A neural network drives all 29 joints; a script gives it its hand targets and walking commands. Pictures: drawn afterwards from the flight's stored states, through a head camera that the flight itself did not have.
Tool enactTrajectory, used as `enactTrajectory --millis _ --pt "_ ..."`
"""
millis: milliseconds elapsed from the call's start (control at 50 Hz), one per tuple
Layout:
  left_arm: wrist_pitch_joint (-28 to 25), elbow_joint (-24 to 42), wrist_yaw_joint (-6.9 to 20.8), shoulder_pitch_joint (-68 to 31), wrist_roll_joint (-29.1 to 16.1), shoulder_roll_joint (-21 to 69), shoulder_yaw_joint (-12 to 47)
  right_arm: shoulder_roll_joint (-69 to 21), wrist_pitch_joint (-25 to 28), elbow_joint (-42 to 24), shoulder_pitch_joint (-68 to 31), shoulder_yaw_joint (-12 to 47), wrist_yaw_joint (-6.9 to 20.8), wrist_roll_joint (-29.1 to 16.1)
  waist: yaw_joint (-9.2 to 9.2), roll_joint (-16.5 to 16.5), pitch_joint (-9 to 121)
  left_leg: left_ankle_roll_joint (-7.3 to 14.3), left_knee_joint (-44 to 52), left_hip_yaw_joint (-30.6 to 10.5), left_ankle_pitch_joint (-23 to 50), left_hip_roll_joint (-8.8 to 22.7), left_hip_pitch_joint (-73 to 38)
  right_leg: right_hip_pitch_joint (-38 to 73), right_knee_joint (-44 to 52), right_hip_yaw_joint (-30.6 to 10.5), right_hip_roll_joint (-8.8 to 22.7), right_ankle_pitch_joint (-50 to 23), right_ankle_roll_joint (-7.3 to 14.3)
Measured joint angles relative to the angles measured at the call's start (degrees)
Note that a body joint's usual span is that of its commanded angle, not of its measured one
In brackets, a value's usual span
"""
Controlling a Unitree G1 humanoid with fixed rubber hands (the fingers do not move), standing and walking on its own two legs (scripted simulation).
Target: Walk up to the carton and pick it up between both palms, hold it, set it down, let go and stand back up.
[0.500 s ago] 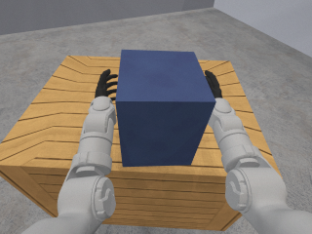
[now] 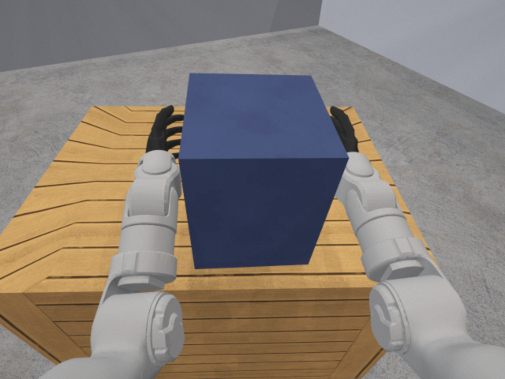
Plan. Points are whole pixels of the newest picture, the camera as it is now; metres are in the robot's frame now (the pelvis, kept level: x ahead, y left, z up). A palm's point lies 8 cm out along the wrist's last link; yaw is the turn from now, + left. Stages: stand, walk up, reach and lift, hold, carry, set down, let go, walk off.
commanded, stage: reach and lift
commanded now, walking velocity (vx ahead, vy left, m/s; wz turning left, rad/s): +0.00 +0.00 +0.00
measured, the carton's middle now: (252, 173) +0.40 -0.01 +0.14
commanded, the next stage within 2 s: hold in 1.32 s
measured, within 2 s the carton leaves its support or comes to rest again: neither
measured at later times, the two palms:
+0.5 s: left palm (156, 145) +0.39 +0.13 +0.21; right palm (348, 160) +0.36 -0.15 +0.19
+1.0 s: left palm (158, 140) +0.38 +0.13 +0.22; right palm (357, 150) +0.36 -0.16 +0.20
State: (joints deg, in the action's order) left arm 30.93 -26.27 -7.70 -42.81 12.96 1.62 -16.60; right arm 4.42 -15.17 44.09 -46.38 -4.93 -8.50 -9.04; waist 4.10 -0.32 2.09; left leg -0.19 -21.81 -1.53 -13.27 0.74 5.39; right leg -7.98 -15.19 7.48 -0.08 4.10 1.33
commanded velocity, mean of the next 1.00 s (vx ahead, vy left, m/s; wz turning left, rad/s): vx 0.00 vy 0.00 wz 0.00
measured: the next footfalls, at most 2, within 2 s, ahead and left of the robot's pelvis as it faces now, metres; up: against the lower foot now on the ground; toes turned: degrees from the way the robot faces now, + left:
none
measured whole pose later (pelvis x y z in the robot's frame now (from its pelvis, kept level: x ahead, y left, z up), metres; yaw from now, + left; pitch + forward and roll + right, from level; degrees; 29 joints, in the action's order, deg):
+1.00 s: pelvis -0.01 +0.01 +0.00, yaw -1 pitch -7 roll -1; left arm 39.9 -22.1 -4.5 -46.0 15.4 1.0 -17.8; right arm 4.3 -22.1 39.2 -47.3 -5.1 -10.6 -11.5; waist 5.4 -0.1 1.2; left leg 0.4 -22.0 -0.6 -13.2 0.7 2.2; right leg -4.8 -14.5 6.4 -0.2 3.2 1.1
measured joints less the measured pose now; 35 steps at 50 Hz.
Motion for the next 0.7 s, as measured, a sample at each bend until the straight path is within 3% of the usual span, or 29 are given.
enactTrajectory --millis 380,540,700 --pt "6.52 8.63 2.24 2.24 2.15 0.15 2.40 -0.47 -4.16 -9.23 4.73 0.92 -1.79 -2.94 3.30 -1.14 -1.69 1.43 -1.02 0.53 -1.50 -0.80 -3.72 4.79 1.54 -0.62 0.63 -0.14 -1.57" --pt "9.00 9.75 2.28 1.19 4.87 1.50 1.96 0.30 -3.62 -7.31 4.14 0.83 -0.67 -4.19 2.23 -0.85 -2.48 1.62 -1.28 2.30 -2.05 -0.48 -5.29 5.93 1.82 -2.39 0.24 -0.55 -1.63" --pt "9.77 10.24 1.83 1.41 4.67 1.63 1.51 0.63 -4.01 -6.30 3.08 1.54 -0.31 -3.86 1.81 -0.03 -2.90 1.35 -1.37 1.87 -2.03 -0.07 -6.08 6.98 2.01 -1.99 -0.17 -0.57 -1.30"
